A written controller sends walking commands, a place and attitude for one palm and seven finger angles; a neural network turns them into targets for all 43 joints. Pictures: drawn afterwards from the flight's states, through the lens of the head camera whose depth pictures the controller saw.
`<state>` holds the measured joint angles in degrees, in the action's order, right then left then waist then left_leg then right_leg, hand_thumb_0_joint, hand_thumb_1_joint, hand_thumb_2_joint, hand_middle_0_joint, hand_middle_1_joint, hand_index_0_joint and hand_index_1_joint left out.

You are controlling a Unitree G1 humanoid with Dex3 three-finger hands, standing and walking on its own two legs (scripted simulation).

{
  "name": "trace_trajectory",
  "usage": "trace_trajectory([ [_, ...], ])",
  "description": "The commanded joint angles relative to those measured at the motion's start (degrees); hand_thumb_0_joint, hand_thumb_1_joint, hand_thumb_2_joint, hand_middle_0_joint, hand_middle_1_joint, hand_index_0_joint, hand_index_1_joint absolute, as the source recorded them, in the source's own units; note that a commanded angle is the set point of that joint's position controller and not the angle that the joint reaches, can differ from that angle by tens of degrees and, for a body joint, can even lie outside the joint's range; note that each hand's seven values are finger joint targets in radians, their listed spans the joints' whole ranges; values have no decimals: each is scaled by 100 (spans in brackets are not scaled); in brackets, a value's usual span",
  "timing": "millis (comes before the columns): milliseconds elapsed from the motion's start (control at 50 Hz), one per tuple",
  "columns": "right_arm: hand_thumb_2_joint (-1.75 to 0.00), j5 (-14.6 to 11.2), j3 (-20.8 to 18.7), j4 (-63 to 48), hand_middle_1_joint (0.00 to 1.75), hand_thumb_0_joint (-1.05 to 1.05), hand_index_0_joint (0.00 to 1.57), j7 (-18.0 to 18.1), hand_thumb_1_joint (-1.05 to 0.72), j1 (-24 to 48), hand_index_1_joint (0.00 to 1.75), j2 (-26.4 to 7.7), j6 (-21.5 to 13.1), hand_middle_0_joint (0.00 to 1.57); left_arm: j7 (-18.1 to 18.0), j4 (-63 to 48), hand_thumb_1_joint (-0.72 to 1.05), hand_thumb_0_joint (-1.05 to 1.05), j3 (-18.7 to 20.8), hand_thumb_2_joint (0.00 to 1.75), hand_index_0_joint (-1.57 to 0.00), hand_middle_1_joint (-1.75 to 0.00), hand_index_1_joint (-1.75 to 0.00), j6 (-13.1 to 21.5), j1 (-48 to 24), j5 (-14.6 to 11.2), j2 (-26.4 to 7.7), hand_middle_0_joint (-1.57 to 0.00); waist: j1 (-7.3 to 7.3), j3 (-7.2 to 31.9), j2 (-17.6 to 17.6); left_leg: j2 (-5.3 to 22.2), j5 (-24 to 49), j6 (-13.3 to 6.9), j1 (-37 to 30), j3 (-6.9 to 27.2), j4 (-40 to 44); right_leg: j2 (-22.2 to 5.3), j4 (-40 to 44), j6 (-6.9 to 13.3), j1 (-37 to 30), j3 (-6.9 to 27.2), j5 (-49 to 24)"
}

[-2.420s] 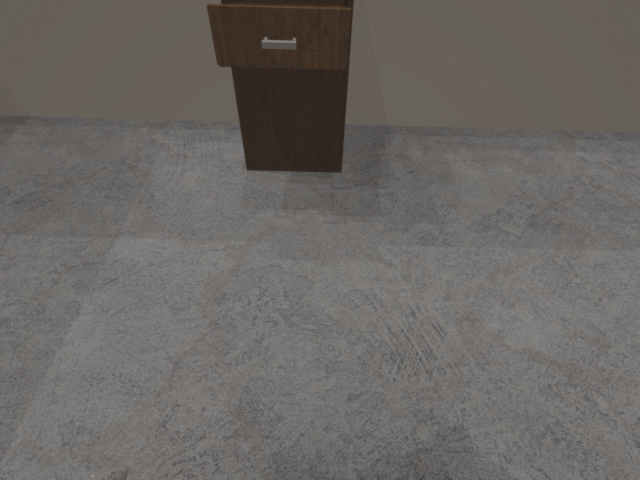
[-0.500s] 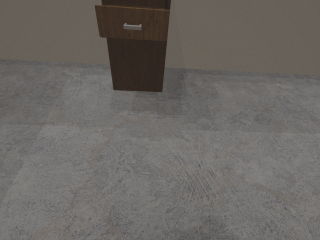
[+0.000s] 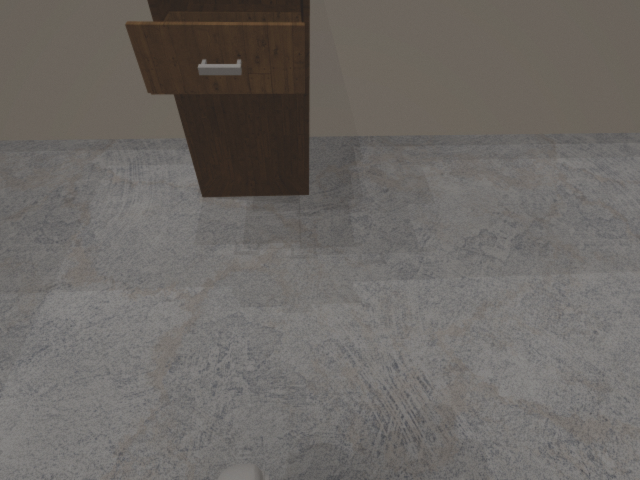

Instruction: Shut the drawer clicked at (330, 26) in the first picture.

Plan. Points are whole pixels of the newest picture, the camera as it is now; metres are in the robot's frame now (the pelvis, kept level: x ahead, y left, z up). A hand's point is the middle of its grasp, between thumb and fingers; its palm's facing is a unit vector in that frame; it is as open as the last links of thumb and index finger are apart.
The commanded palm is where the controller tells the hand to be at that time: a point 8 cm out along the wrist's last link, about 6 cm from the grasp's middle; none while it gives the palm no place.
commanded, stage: walk to a spot facing it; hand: left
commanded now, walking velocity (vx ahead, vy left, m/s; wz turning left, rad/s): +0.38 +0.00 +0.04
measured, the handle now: (220, 66) +1.07 +0.27 +0.00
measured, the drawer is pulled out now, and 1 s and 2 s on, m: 0.29 0.29 0.29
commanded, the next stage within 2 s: turn to face it in 0.74 s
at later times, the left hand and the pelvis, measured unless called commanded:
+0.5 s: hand (165, 434) +0.22 +0.24 -0.16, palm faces +0.04 -0.99 -0.13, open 7.4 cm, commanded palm none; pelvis +0.22 +0.06 +0.02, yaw -2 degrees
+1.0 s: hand (239, 265) +0.53 +0.17 -0.15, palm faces -0.08 -0.97 -0.23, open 7.1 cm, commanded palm none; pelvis +0.43 -0.01 +0.01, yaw -5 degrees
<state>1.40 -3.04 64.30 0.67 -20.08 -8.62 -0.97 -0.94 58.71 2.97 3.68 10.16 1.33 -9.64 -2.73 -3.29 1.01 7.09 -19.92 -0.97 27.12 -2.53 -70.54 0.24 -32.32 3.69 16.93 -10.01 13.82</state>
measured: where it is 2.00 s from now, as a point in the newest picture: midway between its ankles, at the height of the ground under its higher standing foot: (309, 344)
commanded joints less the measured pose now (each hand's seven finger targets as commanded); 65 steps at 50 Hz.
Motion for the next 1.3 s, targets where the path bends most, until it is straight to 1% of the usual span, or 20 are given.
trace_trajectory([
  [0,-90,21,-21,-368,30,0,20,-132,-90,-470,30,-17,37,20,17,-88,90,0,107,90,-20,-30,-30,55,404,33,-641,-20,-85,-261,-663,293,568,189,-227,-60,1195,-1513,2437,514,1061,1193,1010],
  [120,-90,-11,-24,-908,30,0,20,-261,-90,849,30,-230,-147,20,87,93,90,0,112,90,-20,-30,-30,63,1063,22,-886,-20,357,-395,-661,27,686,155,-218,-394,2908,-1544,2175,525,-83,1258,629],
  [160,-90,-24,-48,-955,30,0,20,-256,-90,910,30,-305,-190,20,78,112,90,0,124,90,-20,-30,-30,39,1137,30,-884,-20,305,-458,-517,-70,608,114,-680,-505,3356,-1566,1919,472,-113,1254,433],
  [200,-90,5,-94,-724,30,0,20,-189,-90,126,30,-569,-260,20,84,77,90,0,112,90,-20,-30,-30,7,1092,-4,-812,-20,-99,-100,-31,-243,511,37,-2139,-589,4098,-1154,653,248,212,793,-303],
  [220,-90,69,-219,-534,30,0,20,-117,-90,-663,30,-1114,-315,20,123,-30,90,0,84,90,-20,-30,-30,10,1136,-41,-540,-20,-401,363,1093,707,-20,-349,-3204,867,4829,-577,-1090,-68,948,309,-143],
  [240,-90,71,-337,-401,30,0,20,-69,-90,-1292,30,-1646,-296,20,165,-256,90,0,39,90,-20,-30,-30,40,993,-57,-350,-20,-498,585,1976,1953,56,-888,-3707,2670,5672,-7,-2882,-289,2016,132,1836],
  [260,-90,36,-285,-352,30,0,20,6,-90,-1227,30,-1512,-262,20,108,-285,90,0,70,90,-20,-30,-30,11,715,-6,-567,-20,-509,605,1584,2067,-209,-970,-3439,2914,5784,-249,-3820,-209,2257,795,1775],
  [300,-90,6,-127,-576,30,0,20,26,-90,-384,30,-969,-326,20,187,-157,90,0,111,90,-20,-30,-30,-5,553,10,-463,-20,-132,-22,384,1669,-29,-805,-2536,1891,5929,-690,-4143,-229,2409,986,688],
  [380,-90,-34,-48,-519,30,0,20,73,-90,-75,30,-505,-473,20,205,110,90,0,100,90,-20,-30,-30,-214,1069,56,-159,-20,302,6,415,1061,1632,-565,-2068,259,5998,-794,-3643,-428,1838,900,-87],
  [640,-90,33,-46,87,30,0,20,72,-90,-909,30,-745,-385,20,289,-349,90,0,41,90,-20,-30,-30,-225,-571,6,-165,-20,1,-496,663,1128,2961,-599,-2869,-673,5694,-503,-591,-206,1491,210,-283],
  [700,-90,-10,-47,109,30,0,20,73,-90,-680,30,-866,-340,20,242,36,90,0,114,90,-20,-30,-30,-115,731,36,-419,-20,682,154,455,918,4523,-355,-2630,-992,3963,-21,60,30,-422,-109,-400],
  [720,-90,-60,-48,76,30,0,20,27,-90,-615,30,-811,-351,20,196,301,90,0,222,90,-20,-30,-30,-34,1582,66,-789,-20,1065,706,49,700,3884,-160,-1735,-1079,2646,-336,173,182,-1865,327,-674],
  [740,-90,-147,15,-92,30,0,20,5,-90,-900,30,-420,-395,20,108,415,90,0,395,90,-20,-30,-30,26,2227,60,-1476,-20,1154,1540,-1438,-65,433,95,-136,-1161,634,-2073,613,804,-3312,2738,-1316],
  [760,-90,-169,15,-271,30,0,20,26,-90,-649,30,-426,-351,20,80,433,90,0,393,90,-20,-30,-30,-15,2306,-79,-1725,-20,1031,1512,-1324,-423,-1358,54,485,-439,-712,-2755,1282,1243,-3128,3819,-2020],
  [820,-90,-64,-10,-316,30,0,20,23,-90,3,30,-300,-232,20,13,90,90,0,162,90,-20,-30,-30,0,918,-69,-882,-20,537,239,-335,235,-167,48,572,262,-696,-2201,1580,763,-935,2265,-1696],
  [920,-90,-17,53,-92,30,0,20,9,-90,-654,30,51,71,20,-36,-10,90,0,9,90,-20,-30,-30,54,386,-4,-413,-20,-79,203,-813,129,300,309,-283,-46,894,-1572,1703,389,171,545,-2614],
  [1100,-90,-35,106,-426,30,0,20,-51,-90,242,30,-269,5,20,-75,50,90,0,47,90,-20,-30,-30,-212,541,-54,-677,-20,163,-34,-600,-205,1273,262,-1502,-353,3857,-1461,1011,78,-138,329,-1314],
  [1140,-90,8,17,-423,30,0,20,-27,-90,-111,30,-886,-46,20,-63,29,90,0,3,90,-20,-30,-30,-291,878,-83,-397,-20,137,205,941,643,2504,-163,-2121,784,4607,-729,-13,-368,282,-28,643],
  [1180,-90,49,-68,-375,30,0,20,51,-90,-363,30,-1168,-49,20,-49,-109,90,0,-65,90,-20,-30,-30,-319,691,-35,-287,-20,-55,193,1839,1371,1038,-954,-2013,2351,5783,-216,-1915,-473,885,188,2373],
  [1280,-90,-13,-19,-601,30,0,20,95,-90,270,30,-806,-163,20,98,25,90,0,-33,90,-20,-30,-30,-232,743,20,-251,-20,206,408,523,882,445,-920,-1793,1308,5857,-581,-2619,-385,1043,718,1159],
])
